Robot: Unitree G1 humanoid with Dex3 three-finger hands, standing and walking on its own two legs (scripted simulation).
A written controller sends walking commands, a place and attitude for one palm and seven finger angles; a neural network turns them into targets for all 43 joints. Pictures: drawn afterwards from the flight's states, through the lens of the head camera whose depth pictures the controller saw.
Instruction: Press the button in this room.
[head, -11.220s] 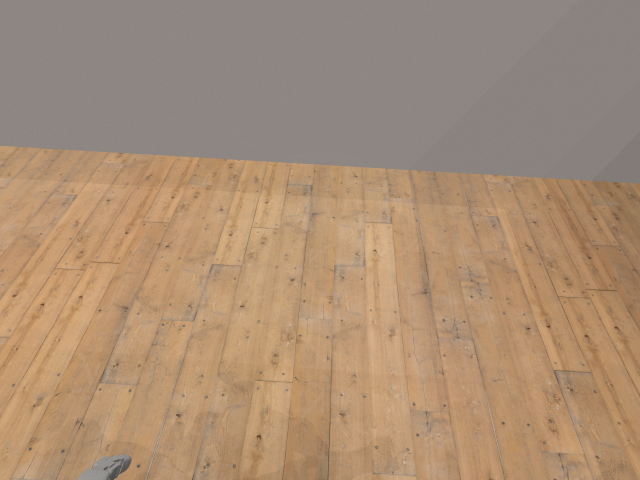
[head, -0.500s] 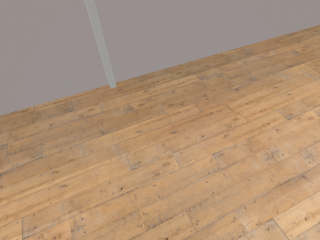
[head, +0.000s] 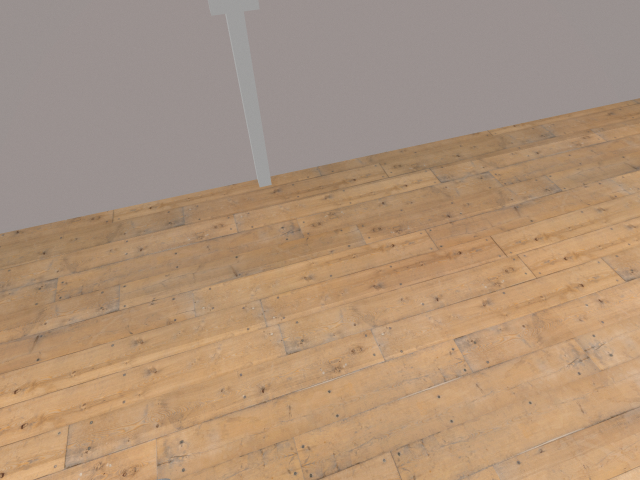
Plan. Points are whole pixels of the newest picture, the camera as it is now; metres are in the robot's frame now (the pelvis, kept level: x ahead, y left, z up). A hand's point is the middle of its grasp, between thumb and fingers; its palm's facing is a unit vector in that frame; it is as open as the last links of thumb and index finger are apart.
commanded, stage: turn or walk to find it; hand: left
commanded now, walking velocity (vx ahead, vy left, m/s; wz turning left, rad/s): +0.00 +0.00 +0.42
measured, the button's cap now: out of the picture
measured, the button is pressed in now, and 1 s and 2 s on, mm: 0 0 0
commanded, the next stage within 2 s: stand and wait in 0.90 s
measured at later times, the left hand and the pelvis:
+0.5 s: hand out of the picture +0.03 +0.19 -0.19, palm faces +0.31 -0.93 -0.20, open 7.4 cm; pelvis +0.09 +0.02 -0.02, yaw +15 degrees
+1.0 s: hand out of the picture +0.14 +0.24 -0.15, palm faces +0.41 -0.87 -0.27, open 7.4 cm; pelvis +0.10 +0.00 +0.00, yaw +24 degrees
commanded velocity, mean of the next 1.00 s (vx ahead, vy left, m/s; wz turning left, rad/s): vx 0.00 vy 0.00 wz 0.37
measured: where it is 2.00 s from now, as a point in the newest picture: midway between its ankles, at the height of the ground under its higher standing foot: outside the picture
